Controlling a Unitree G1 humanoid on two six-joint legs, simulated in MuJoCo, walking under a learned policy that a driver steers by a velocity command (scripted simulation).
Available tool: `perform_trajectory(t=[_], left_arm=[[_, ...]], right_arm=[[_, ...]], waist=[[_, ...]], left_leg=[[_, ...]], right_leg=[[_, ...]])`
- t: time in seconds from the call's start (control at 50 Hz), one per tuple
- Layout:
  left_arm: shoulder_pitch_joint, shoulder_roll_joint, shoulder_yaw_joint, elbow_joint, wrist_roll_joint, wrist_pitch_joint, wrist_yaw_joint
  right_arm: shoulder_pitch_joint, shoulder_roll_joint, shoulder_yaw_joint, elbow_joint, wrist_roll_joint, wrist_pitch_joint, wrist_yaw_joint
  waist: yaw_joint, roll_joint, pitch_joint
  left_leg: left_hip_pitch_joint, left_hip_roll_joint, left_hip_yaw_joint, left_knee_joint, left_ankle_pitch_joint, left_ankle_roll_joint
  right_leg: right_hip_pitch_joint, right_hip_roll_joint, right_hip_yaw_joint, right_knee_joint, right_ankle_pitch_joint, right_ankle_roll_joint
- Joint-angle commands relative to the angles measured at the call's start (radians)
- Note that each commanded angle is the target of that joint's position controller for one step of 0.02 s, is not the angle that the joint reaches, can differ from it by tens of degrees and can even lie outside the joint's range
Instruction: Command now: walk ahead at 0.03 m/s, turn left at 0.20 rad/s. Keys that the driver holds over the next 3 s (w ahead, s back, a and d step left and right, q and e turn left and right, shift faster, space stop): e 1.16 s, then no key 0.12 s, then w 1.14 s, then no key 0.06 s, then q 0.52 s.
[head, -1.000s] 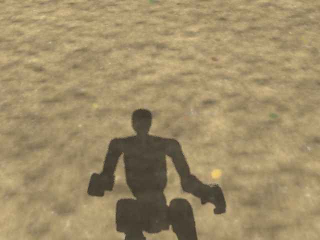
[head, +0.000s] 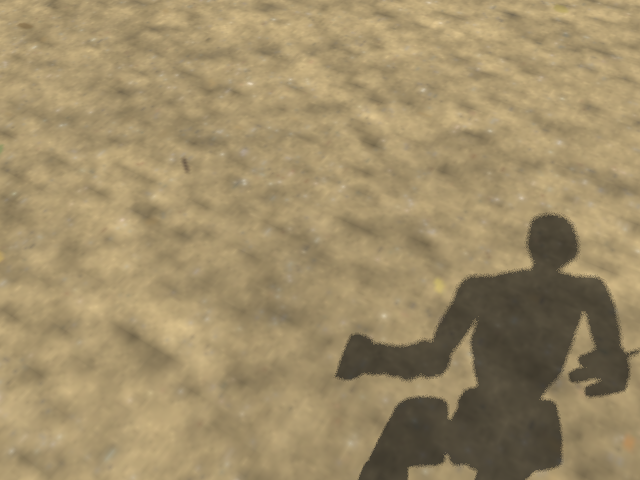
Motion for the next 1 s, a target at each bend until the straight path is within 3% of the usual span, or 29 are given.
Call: perform_trajectory(t=[0.02, 0.06, 0.1, 0.14, 0.16, 0.18, 0.2, 0.22, 0.24, 0.26, 0.3, 0.38, 0.44, 0.48, 0.5, 0.52, 0.54, 0.56, 0.58, 0.6, 0.62, 0.68, 0.76, 0.82, 0.9, 0.96, 0.98, 1.0], left_arm=[[-0.044, 0.103, 0.020, -0.044, -0.001, 0.001, -0.003], [-0.031, 0.109, 0.023, -0.031, -0.012, 0.005, -0.013], [0.011, 0.166, 0.041, -0.019, -0.025, 0.012, -0.017], [0.020, 0.185, 0.045, -0.018, -0.040, 0.017, -0.014], [0.047, 0.183, 0.043, -0.011, -0.044, 0.012, -0.013], [0.043, 0.148, 0.032, -0.020, -0.029, 0.003, -0.017], [0.029, 0.100, 0.024, -0.047, -0.037, -0.004, -0.017], [0.017, 0.144, 0.035, -0.037, -0.029, -0.004, -0.012], [0.006, 0.172, 0.051, -0.038, -0.033, 0.001, -0.010], [0.034, 0.174, 0.062, -0.022, -0.037, 0.013, -0.004], [0.083, 0.141, 0.063, -0.012, -0.038, 0.039, 0.003], [0.036, 0.089, 0.040, -0.051, -0.044, 0.053, -0.017], [0.037, 0.117, 0.047, -0.078, -0.048, 0.058, -0.039], [0.105, 0.127, 0.058, -0.062, -0.040, 0.062, -0.043], [0.132, 0.153, 0.069, -0.059, -0.031, 0.062, -0.033], [0.158, 0.262, 0.097, -0.076, -0.032, 0.062, -0.015], [0.185, 0.333, 0.105, -0.095, -0.002, 0.045, -0.022], [0.192, 0.280, 0.090, -0.096, 0.012, 0.024, -0.029], [0.142, 0.253, 0.080, -0.095, 0.006, 0.010, -0.027], [0.086, 0.235, 0.079, -0.099, -0.013, 0.009, -0.019], [0.045, 0.214, 0.069, -0.106, -0.029, 0.013, -0.011], [0.038, 0.200, 0.061, -0.119, -0.024, 0.026, 0.008], [0.058, 0.216, 0.069, -0.120, -0.028, 0.036, 0.021], [0.051, 0.229, 0.076, -0.127, -0.025, 0.045, 0.019], [0.031, 0.232, 0.079, -0.136, -0.030, 0.055, 0.010], [-0.010, 0.219, 0.076, -0.146, -0.049, 0.065, 0.013], [0.007, 0.195, 0.070, -0.146, -0.050, 0.066, 0.016], [0.075, 0.135, 0.054, -0.138, -0.033, 0.064, 0.012]], right_arm=[[0.070, -0.001, 0.001, -0.038, -0.008, -0.003, -0.001], [0.035, 0.035, 0.019, -0.037, -0.022, -0.013, 0.007], [0.025, -0.006, 0.005, -0.025, -0.013, -0.019, 0.012], [0.058, -0.029, -0.005, -0.003, -0.011, -0.023, 0.015], [0.057, -0.066, -0.013, -0.009, -0.018, -0.025, 0.012], [0.085, -0.115, -0.022, -0.018, -0.034, -0.025, 0.002], [0.072, -0.165, -0.041, 0.012, -0.041, -0.020, 0.005], [0.013, -0.114, -0.030, -0.017, -0.045, -0.025, 0.007], [-0.003, -0.091, -0.024, -0.024, -0.049, -0.033, 0.002], [-0.005, -0.081, -0.020, -0.024, -0.046, -0.043, -0.004], [-0.034, -0.063, -0.016, -0.014, -0.021, -0.060, -0.007], [-0.053, -0.076, -0.026, 0.001, -0.014, -0.044, -0.010], [-0.034, -0.111, -0.039, 0.015, -0.004, -0.034, -0.007], [-0.056, -0.114, -0.039, 0.020, 0.016, -0.039, -0.005], [-0.006, -0.091, -0.034, 0.044, 0.016, -0.048, 0.000], [0.024, -0.040, -0.021, 0.038, -0.025, -0.055, 0.007], [-0.084, -0.010, -0.005, -0.029, -0.046, -0.060, 0.001], [-0.118, -0.060, -0.021, -0.026, -0.031, -0.057, -0.004], [-0.112, -0.074, -0.027, -0.018, -0.012, -0.053, -0.004], [-0.090, -0.075, -0.032, 0.005, -0.012, -0.048, -0.011], [-0.085, -0.086, -0.038, 0.011, -0.019, -0.044, -0.017], [-0.048, -0.054, -0.033, 0.023, -0.015, -0.051, -0.009], [-0.087, -0.031, -0.021, 0.013, -0.014, -0.060, -0.004], [-0.097, -0.037, -0.020, 0.010, -0.010, -0.070, 0.006], [-0.081, -0.052, -0.025, 0.008, -0.001, -0.090, 0.022], [-0.010, -0.053, -0.031, 0.027, 0.000, -0.105, 0.034], [0.015, -0.085, -0.041, 0.033, -0.008, -0.106, 0.032], [0.009, -0.148, -0.051, 0.018, -0.023, -0.099, 0.024]], waist=[[-0.039, -0.180, -0.135], [-0.012, -0.228, -0.147], [0.007, -0.244, -0.145], [-0.019, -0.223, -0.129], [-0.014, -0.189, -0.133], [-0.018, -0.087, -0.158], [0.012, 0.182, -0.131], [-0.015, 0.188, -0.096], [-0.029, 0.185, -0.074], [-0.025, 0.156, -0.070], [-0.001, 0.118, -0.063], [-0.024, 0.136, -0.087], [-0.033, 0.150, -0.113], [0.011, 0.122, -0.117], [0.017, 0.057, -0.121], [-0.002, -0.190, -0.138], [0.043, -0.359, -0.154], [0.079, -0.204, -0.185], [0.045, -0.165, -0.140], [0.019, -0.114, -0.112], [0.005, -0.118, -0.092], [-0.012, -0.146, -0.123], [0.012, -0.158, -0.118], [0.021, -0.180, -0.105], [0.021, -0.196, -0.114], [-0.028, -0.188, -0.131], [-0.028, -0.146, -0.146], [0.019, 0.072, -0.173]], left_leg=[[0.045, 0.055, 0.038, -0.133, 0.032, -0.028], [0.144, 0.080, 0.080, -0.368, 0.049, -0.028], [0.200, 0.062, 0.095, -0.529, 0.154, -0.018], [0.307, 0.046, 0.114, -0.738, 0.315, 0.028], [0.391, 0.093, 0.071, -0.746, 0.368, 0.065], [0.475, 0.222, -0.026, -0.736, 0.463, 0.119], [0.370, 0.310, -0.107, -0.765, 0.417, 0.209], [0.317, 0.371, -0.158, -0.813, 0.434, 0.271], [0.318, 0.405, -0.177, -0.815, 0.527, 0.300], [0.333, 0.414, -0.164, -0.804, 0.648, 0.316], [0.377, 0.412, -0.098, -0.767, 0.801, 0.304], [0.394, 0.362, 0.031, -0.740, 0.819, 0.275], [0.402, 0.390, 0.041, -0.706, 0.810, 0.269], [0.347, 0.376, 0.081, -0.630, 0.732, 0.223], [0.279, 0.332, 0.132, -0.540, 0.594, 0.162], [0.063, 0.236, 0.235, -0.285, 0.262, 0.057], [-0.156, 0.075, 0.167, -0.075, -0.186, 0.002], [-0.171, 0.101, 0.058, 0.072, -0.188, 0.003], [-0.177, 0.121, 0.043, 0.095, -0.102, 0.017], [-0.178, 0.135, 0.040, 0.060, -0.015, 0.018], [-0.174, 0.141, 0.034, 0.021, 0.051, 0.011], [-0.097, 0.103, 0.052, -0.020, 0.156, -0.014], [-0.077, 0.088, 0.039, -0.231, 0.186, -0.033], [-0.010, 0.072, 0.032, -0.340, 0.174, -0.029], [0.073, 0.050, 0.029, -0.467, 0.154, -0.009], [0.217, 0.050, 0.049, -0.727, 0.310, 0.024], [0.323, 0.126, 0.005, -0.792, 0.410, 0.053], [0.424, 0.337, -0.188, -0.822, 0.540, 0.136]], right_leg=[[0.130, -0.181, 0.175, -0.136, 0.357, -0.185], [0.139, -0.160, 0.173, -0.132, 0.323, -0.184], [0.158, -0.173, 0.226, -0.116, 0.253, -0.196], [0.105, -0.166, 0.261, -0.106, 0.174, -0.168], [0.034, -0.155, 0.269, -0.099, 0.101, -0.123], [-0.059, -0.113, 0.229, -0.019, -0.008, -0.066], [-0.102, 0.017, 0.048, 0.079, -0.191, -0.007], [-0.107, 0.024, 0.009, 0.210, -0.285, 0.028], [-0.156, 0.019, 0.005, 0.362, -0.357, 0.041], [-0.194, 0.017, 0.019, 0.499, -0.412, 0.057], [-0.252, -0.012, 0.051, 0.590, -0.387, 0.077], [-0.161, -0.029, -0.033, 0.400, -0.282, 0.091], [-0.065, -0.018, -0.075, 0.240, -0.232, 0.067], [0.061, 0.015, -0.114, 0.049, -0.072, 0.023], [0.163, 0.023, -0.070, -0.051, 0.064, -0.010], [0.335, -0.167, 0.208, -0.094, 0.427, -0.088], [0.340, -0.397, 0.540, -0.119, 0.634, -0.320], [0.329, -0.390, 0.512, -0.141, 0.530, -0.364], [0.283, -0.333, 0.419, -0.142, 0.434, -0.313], [0.256, -0.271, 0.357, -0.143, 0.320, -0.254], [0.232, -0.243, 0.330, -0.146, 0.292, -0.224], [0.196, -0.187, 0.284, -0.150, 0.299, -0.216], [0.214, -0.173, 0.330, -0.141, 0.182, -0.217], [0.165, -0.166, 0.387, -0.138, 0.096, -0.221], [0.161, -0.159, 0.478, -0.105, 0.154, -0.215], [0.149, -0.112, 0.500, -0.039, 0.189, -0.164], [0.085, -0.069, 0.467, 0.015, 0.078, -0.116], [-0.027, 0.044, 0.317, 0.226, -0.244, -0.053]])
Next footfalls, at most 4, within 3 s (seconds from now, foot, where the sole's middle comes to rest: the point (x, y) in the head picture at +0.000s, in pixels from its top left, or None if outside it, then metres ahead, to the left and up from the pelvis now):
0.16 left None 0.04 0.14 -0.77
0.50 right None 0.02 -0.12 -0.77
0.98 left None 0.12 0.08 -0.77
1.40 right None -0.06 -0.12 -0.77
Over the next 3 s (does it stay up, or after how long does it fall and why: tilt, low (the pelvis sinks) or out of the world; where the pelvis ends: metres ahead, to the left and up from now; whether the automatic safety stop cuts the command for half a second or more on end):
stays up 0.51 -0.45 -0.01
